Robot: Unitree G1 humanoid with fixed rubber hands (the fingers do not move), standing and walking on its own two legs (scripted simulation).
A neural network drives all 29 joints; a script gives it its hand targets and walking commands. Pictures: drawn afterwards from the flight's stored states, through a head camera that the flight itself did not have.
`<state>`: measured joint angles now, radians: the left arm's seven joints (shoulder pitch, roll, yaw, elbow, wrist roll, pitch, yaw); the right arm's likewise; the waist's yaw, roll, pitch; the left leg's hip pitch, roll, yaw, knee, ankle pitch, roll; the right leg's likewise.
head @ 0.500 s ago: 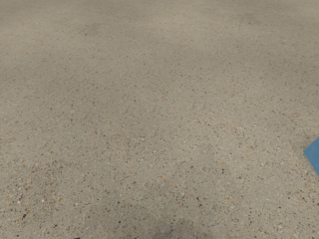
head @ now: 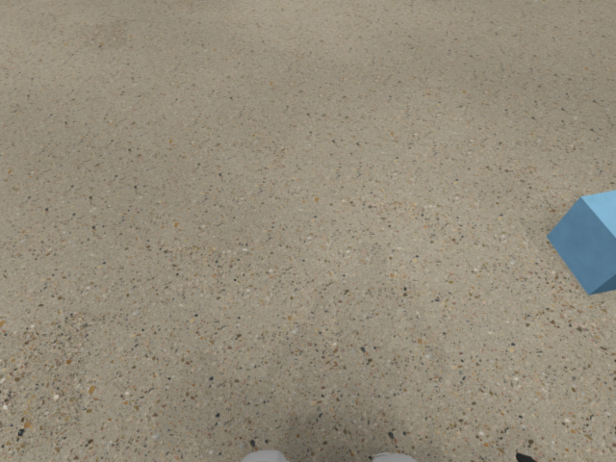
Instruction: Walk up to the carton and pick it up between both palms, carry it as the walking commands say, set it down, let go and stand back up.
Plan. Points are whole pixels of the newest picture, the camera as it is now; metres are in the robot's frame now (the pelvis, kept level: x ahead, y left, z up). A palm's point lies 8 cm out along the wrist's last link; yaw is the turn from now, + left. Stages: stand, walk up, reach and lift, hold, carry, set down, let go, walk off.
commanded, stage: walk up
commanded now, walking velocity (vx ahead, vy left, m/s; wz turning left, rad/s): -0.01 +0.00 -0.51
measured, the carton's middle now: out of the picture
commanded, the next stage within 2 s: none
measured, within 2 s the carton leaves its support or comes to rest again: neither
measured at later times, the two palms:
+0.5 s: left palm (175, 453) +0.14 +0.22 -0.11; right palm out of the picture -0.09 -0.23 -0.15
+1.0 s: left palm (226, 378) +0.24 +0.17 -0.14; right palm out of the picture +0.01 -0.27 -0.10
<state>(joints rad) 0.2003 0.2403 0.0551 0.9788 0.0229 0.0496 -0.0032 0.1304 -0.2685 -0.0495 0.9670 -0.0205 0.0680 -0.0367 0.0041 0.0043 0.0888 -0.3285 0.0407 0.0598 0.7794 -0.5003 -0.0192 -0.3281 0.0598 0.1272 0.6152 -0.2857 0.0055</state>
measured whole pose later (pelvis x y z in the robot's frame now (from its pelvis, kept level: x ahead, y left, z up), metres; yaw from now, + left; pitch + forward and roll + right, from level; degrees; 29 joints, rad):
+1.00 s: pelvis +0.10 -0.04 +0.02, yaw -31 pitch -2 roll -1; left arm 0.28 0.28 0.08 1.01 0.04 0.04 -0.08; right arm 0.29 -0.16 -0.03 1.01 -0.04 -0.06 -0.02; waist 0.03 -0.07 0.03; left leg -0.15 0.12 0.16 0.46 -0.27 -0.04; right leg -0.47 -0.06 -0.02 1.15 -0.22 0.03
